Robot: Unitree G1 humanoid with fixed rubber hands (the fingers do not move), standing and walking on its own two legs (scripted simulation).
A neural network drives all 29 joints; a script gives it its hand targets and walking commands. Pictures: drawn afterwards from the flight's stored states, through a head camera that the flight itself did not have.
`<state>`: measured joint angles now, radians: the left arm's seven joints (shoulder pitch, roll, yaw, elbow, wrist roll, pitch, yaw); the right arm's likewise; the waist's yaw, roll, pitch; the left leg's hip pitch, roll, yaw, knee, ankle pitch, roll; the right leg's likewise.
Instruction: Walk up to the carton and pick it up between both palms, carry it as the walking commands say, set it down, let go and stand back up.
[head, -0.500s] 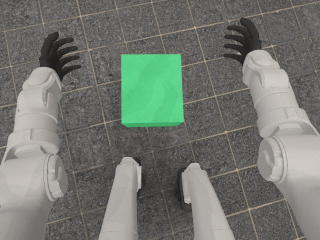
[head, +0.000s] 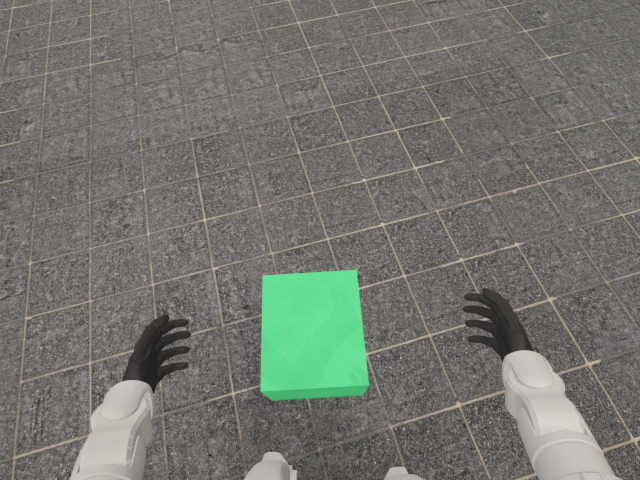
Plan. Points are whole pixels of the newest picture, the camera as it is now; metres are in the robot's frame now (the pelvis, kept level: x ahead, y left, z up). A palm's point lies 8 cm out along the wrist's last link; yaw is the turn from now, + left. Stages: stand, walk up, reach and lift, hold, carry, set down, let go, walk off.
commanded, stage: let go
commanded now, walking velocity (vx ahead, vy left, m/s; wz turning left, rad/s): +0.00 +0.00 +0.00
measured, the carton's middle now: (313, 336) +0.44 +0.06 -0.63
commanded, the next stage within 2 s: stand in 0.66 s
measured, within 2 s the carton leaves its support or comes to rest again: neither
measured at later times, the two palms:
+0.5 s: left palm out of the picture +0.11 +0.24 -0.04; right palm out of the picture +0.13 -0.23 -0.03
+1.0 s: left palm out of the picture +0.09 +0.30 -0.04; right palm (586, 472) +0.15 -0.25 -0.03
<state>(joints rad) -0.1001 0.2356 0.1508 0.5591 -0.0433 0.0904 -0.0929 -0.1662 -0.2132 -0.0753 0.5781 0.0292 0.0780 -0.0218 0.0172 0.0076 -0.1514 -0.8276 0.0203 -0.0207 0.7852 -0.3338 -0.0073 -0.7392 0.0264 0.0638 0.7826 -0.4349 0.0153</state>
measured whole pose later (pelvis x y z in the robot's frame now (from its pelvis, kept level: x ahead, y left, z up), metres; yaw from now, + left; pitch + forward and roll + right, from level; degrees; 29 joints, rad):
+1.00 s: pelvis -0.01 +0.02 +0.03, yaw -1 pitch -2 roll +1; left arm 0.35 0.31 0.11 0.51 -0.04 0.06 0.00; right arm 0.19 -0.26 -0.07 0.61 -0.02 0.03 0.03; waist 0.02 -0.03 -0.03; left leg -0.24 -0.01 0.00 0.57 -0.29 0.01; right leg -0.16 -0.01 0.09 0.58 -0.38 0.03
